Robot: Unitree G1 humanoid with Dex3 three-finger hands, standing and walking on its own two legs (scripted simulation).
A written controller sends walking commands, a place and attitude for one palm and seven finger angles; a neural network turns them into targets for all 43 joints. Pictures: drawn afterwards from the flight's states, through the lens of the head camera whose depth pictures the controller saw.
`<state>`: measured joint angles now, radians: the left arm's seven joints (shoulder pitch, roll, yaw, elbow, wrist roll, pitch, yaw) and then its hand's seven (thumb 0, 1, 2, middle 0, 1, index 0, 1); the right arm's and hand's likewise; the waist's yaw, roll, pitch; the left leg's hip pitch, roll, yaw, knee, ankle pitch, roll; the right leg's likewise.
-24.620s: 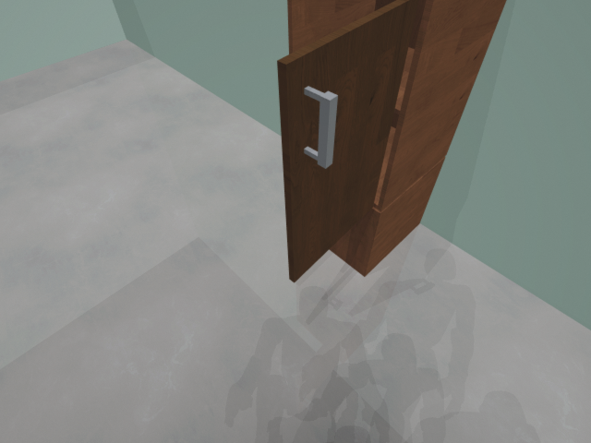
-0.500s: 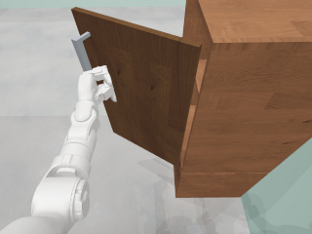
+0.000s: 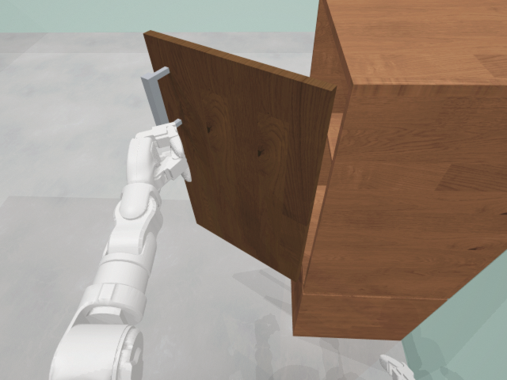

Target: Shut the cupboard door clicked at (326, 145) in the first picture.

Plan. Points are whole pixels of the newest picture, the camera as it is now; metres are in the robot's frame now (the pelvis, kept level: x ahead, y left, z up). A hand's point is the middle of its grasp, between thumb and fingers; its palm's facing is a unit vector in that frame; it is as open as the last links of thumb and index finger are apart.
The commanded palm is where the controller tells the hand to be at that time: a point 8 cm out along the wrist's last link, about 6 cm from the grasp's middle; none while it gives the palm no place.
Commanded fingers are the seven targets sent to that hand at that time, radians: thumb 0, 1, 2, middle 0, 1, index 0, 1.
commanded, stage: draw the hand back to the body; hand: left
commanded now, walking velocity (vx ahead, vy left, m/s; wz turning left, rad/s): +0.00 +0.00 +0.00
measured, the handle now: (164, 103) +0.59 +0.19 +0.14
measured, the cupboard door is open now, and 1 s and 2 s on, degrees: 59 59 59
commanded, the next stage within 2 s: step back with the hand held close in 1.40 s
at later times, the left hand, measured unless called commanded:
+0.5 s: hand (103, 232) +0.27 +0.20 +0.15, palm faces +0.23 -0.95 -0.19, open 3.1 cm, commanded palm +0.24 +0.24 +0.17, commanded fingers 0.00 0.90 0.90 -0.89 -1.05 -0.89 -1.05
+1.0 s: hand out of the picture +0.19 +0.28 +0.17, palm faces +0.46 -0.79 -0.40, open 6.0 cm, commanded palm +0.14 +0.32 +0.19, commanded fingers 0.00 0.90 0.90 -0.20 -0.30 -0.20 -0.30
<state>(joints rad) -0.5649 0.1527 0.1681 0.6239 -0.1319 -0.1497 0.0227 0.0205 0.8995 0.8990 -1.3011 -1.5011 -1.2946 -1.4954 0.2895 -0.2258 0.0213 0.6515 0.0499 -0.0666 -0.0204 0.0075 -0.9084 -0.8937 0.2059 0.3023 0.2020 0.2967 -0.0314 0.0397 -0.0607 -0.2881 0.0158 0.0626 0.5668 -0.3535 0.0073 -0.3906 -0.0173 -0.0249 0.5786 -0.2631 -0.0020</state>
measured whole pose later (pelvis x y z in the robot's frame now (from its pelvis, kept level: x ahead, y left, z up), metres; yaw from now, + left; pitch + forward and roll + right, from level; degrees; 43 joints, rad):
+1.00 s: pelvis +0.00 +0.02 +0.01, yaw +2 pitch -4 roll -1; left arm 0.45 0.34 0.32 -0.36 -0.06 -0.10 0.11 0.02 0.89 0.90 -0.47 -0.59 -0.47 -0.58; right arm 0.24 -0.22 0.00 0.64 0.01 -0.07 -0.06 0.01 -0.91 -0.89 0.21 0.30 0.20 0.30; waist 0.06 0.08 0.00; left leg -0.06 -0.01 0.04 0.44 -0.32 0.03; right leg -0.13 -0.04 -0.05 0.43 -0.22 0.02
